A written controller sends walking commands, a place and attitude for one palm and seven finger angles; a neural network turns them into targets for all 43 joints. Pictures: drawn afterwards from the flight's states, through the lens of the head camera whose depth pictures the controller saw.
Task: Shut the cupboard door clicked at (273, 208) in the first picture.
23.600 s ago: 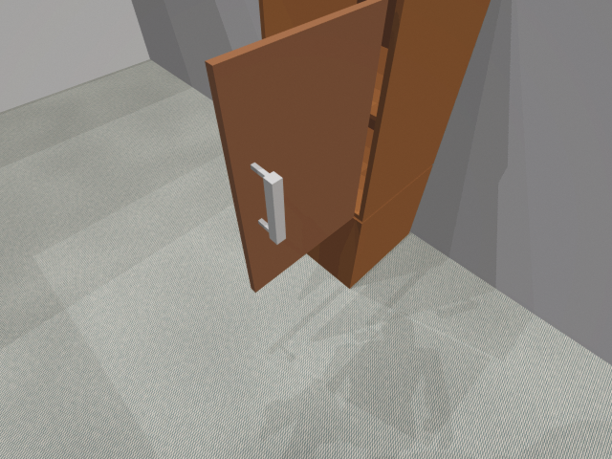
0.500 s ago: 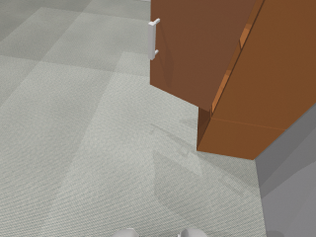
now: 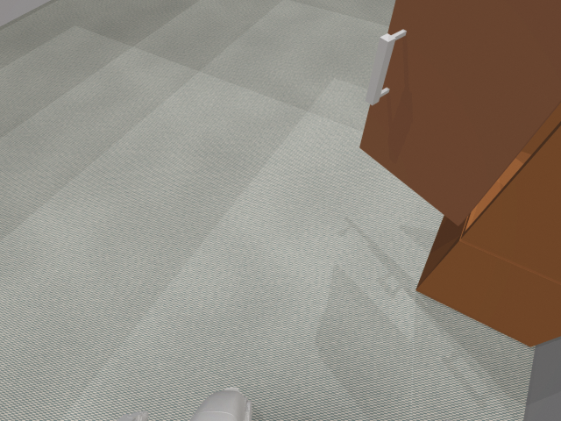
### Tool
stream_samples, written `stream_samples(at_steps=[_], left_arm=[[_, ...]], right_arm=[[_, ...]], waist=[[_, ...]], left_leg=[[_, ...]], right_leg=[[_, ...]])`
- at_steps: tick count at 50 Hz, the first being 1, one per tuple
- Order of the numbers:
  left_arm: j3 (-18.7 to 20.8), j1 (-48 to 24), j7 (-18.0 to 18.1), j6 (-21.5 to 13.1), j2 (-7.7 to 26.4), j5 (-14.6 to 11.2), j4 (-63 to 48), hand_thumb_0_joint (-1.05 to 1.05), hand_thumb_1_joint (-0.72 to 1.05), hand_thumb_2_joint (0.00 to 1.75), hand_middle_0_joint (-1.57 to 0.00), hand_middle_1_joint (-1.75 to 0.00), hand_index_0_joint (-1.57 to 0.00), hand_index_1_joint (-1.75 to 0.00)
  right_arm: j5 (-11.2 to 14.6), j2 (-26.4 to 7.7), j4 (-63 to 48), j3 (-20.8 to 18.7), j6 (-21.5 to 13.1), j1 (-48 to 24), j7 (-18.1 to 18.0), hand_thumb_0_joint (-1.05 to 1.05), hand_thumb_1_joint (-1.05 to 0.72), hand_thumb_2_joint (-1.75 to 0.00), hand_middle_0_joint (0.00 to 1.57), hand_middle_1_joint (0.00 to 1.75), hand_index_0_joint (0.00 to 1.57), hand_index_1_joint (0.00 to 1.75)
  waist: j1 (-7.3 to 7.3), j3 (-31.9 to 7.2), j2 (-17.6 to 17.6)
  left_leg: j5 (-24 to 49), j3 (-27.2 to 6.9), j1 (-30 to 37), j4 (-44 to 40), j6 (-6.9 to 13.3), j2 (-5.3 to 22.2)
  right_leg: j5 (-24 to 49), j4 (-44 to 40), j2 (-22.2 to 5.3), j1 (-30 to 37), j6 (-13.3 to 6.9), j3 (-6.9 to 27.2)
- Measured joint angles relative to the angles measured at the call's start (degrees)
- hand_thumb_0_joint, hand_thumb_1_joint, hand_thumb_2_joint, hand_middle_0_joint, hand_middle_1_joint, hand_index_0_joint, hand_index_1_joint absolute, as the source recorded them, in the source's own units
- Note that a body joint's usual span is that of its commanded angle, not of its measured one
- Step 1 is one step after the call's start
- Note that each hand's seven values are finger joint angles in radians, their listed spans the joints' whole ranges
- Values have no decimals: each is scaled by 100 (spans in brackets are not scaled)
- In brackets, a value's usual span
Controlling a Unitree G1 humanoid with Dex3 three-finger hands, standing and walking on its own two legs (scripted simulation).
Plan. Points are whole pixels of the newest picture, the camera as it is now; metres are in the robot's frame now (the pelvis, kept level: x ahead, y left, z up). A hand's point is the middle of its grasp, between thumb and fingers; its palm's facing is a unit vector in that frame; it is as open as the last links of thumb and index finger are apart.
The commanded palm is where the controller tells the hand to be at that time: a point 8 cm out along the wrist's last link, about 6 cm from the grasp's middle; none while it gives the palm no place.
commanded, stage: walk to a spot facing it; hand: left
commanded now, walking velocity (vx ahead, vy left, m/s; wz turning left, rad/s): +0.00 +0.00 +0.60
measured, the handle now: (385, 68) +0.85 -0.23 -0.02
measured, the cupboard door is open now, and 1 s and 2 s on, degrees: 68 68 68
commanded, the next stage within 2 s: turn to face it in 1.68 s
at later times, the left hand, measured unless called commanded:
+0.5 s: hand out of the picture +0.04 +0.20 -0.15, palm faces +0.31 -0.90 -0.31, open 7.4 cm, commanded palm none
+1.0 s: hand out of the picture -0.01 +0.23 -0.16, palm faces +0.58 -0.78 -0.23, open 7.4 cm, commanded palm none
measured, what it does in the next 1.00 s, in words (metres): steps on the spot, turning left: left foot, then right foot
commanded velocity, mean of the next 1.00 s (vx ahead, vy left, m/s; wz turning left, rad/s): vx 0.10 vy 0.00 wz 0.60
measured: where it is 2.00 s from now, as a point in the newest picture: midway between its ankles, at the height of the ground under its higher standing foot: (214, 365)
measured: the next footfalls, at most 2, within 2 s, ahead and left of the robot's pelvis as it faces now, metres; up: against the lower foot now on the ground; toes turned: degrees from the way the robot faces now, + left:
left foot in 0.08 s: +0.05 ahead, +0.13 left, +0.00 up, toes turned +8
right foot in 0.40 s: +0.10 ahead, -0.13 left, +0.00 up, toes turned +11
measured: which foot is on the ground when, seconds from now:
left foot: up 0.00-0.06, down 0.08-0.40, up 0.42-0.74, down 0.76-1.00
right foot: down 0.00-0.08, up 0.10-0.38, down 0.40-0.76, up 0.78-1.00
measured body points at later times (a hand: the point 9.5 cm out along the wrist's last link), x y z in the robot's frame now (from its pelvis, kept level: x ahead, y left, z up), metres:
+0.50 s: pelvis +0.01 -0.03 -0.01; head +0.07 -0.04 +0.44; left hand +0.03 +0.24 -0.13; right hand +0.18 -0.25 -0.16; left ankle -0.03 +0.10 -0.67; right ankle +0.06 -0.13 -0.73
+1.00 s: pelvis +0.04 +0.00 +0.01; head +0.07 +0.04 +0.45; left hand -0.04 +0.27 -0.14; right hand +0.21 -0.18 -0.13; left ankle -0.05 +0.07 -0.73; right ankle +0.14 -0.12 -0.67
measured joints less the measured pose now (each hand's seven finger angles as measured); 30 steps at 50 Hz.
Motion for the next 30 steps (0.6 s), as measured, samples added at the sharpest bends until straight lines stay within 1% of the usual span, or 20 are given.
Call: stream_samples(at_steps=[2,3,4,5,6,8,10,11,13,15,17,19,20,21,22,23,24,26,28,30], left_arm=[[18,87,-9,-15,29,1,6,0,90,90,-20,-30,-21,-30],[33,142,-13,-14,57,-10,12,0,90,90,-20,-30,-21,-30],[45,224,-20,-6,82,-32,9,0,90,90,-20,-30,-21,-30],[64,253,-30,26,131,-57,31,0,90,90,-20,-30,-21,-30],[80,242,-23,86,194,-60,61,1,90,90,-20,-30,-21,-30],[111,190,13,216,276,-67,150,1,90,90,-20,-30,-20,-30],[138,106,10,290,306,-81,196,1,90,90,-20,-30,-20,-30],[145,64,-6,299,310,-84,186,1,90,90,-20,-30,-20,-30],[153,-5,-41,285,302,-87,125,1,90,90,-20,-30,-20,-30],[154,-65,-67,257,278,-87,40,1,90,90,-20,-30,-20,-30],[143,-116,-85,212,247,-87,-47,1,90,90,-20,-30,-20,-30],[133,-120,-101,131,219,-83,-149,1,90,90,-20,-30,-20,-30],[124,-73,-105,68,238,-65,-229,1,90,90,-20,-30,-20,-30],[120,-76,-89,8,209,-30,-256,1,90,90,-20,-30,-20,-30],[91,-94,-74,-14,154,-17,-259,1,90,90,-20,-30,-20,-30],[64,-92,-61,-15,93,-13,-262,0,90,90,-20,-30,-20,-30],[46,-72,-44,-9,33,-13,-259,0,90,90,-20,-30,-20,-30],[19,-23,-14,8,-64,-12,-220,0,90,90,-20,-30,-20,-30],[0,4,3,13,-124,-9,-172,0,90,90,-20,-30,-20,-30],[-16,9,4,-3,-162,-9,-133,0,90,90,-20,-30,-20,-30]], right_arm=[[12,49,4,58,-8,-84,19,1,-91,-90,20,30,20,30],[10,70,-10,89,-31,-116,26,1,-91,-90,20,30,20,30],[-1,62,-48,122,-76,-125,41,1,-90,-90,20,30,20,30],[-21,84,-64,128,-138,-160,36,1,-90,-90,20,30,20,30],[-23,126,-74,145,-179,-211,28,1,-90,-90,20,30,20,30],[-32,198,-104,198,-237,-245,-28,1,-90,-90,20,30,20,30],[-50,242,-128,233,-248,-229,-100,0,-90,-90,20,30,20,30],[-57,252,-127,247,-242,-219,-124,0,-90,-90,20,30,20,30],[-71,260,-106,262,-218,-194,-144,0,-90,-90,20,30,21,30],[-83,255,-78,258,-183,-162,-142,0,-90,-90,20,30,21,30],[-91,239,-56,236,-138,-120,-133,0,-90,-90,20,30,21,30],[-79,218,-37,198,-85,-65,-122,0,-90,-90,20,30,21,30],[-58,221,-48,174,-62,-12,-112,1,-90,-90,20,30,21,30],[-37,196,-34,130,-42,-10,-102,1,-90,-90,20,30,21,30],[-37,151,-13,78,-15,-12,-89,1,-90,-90,20,30,21,30],[-44,111,15,29,15,-10,-77,1,-90,-90,20,30,21,30],[-52,80,49,-5,38,-11,-64,1,-90,-90,20,30,21,30],[-56,51,94,-40,55,-7,-27,1,-90,-90,20,30,20,30],[-43,78,111,-36,51,19,3,1,-90,-90,20,30,20,30],[-27,129,125,-12,48,56,15,1,-90,-90,20,30,20,30]], waist=[[73,50,-87],[102,55,-134],[132,22,-137],[145,17,-185],[194,64,-260],[245,89,-306],[240,67,-255],[236,57,-215],[229,18,-126],[210,-37,-36],[175,-97,65],[155,-174,150],[156,-254,116],[174,-260,144],[153,-236,213],[137,-224,266],[130,-217,294],[81,-212,301],[23,-203,223],[-8,-189,114]], left_leg=[[119,99,299,-651,44,28],[355,140,487,-1090,75,19],[913,155,699,-1579,139,42],[1105,127,673,-1613,228,3],[1008,108,624,-1467,305,-45],[802,22,623,-1398,377,-82],[839,-125,674,-1556,368,-100],[912,-202,709,-1659,339,-103],[1042,-343,766,-1837,312,-104],[1121,-478,789,-1945,273,-104],[1149,-631,762,-1954,210,-104],[1098,-787,664,-1816,129,-122],[1016,-830,548,-1650,115,-188],[602,-865,375,-1249,110,-232],[178,-873,161,-628,127,-272],[-57,-830,-52,57,142,-304],[-113,-744,-226,675,139,-303],[9,-544,-423,1465,89,-222],[60,-352,-395,1563,25,-116],[-11,-192,-216,1181,-16,-27]], right_leg=[[-125,149,-100,2,46,-175],[-218,287,-157,-27,79,-254],[-332,541,-190,-127,109,-323],[-456,1002,-235,-317,155,-278],[-740,1556,-215,-528,176,-101],[-1040,2459,-53,-919,204,198],[-921,2912,81,-1213,236,341],[-828,2946,129,-1303,250,381],[-687,2743,205,-1392,260,440],[-577,2325,267,-1376,251,470],[-435,1737,348,-1234,227,473],[-29,942,433,-941,208,432],[163,427,409,-759,136,436],[319,415,400,-782,-2,394],[289,524,383,-793,-111,293],[229,558,352,-761,-180,196],[197,516,325,-701,-216,124],[230,325,271,-557,-233,-7],[298,137,186,-430,-226,-137],[331,13,85,-332,-219,-282]])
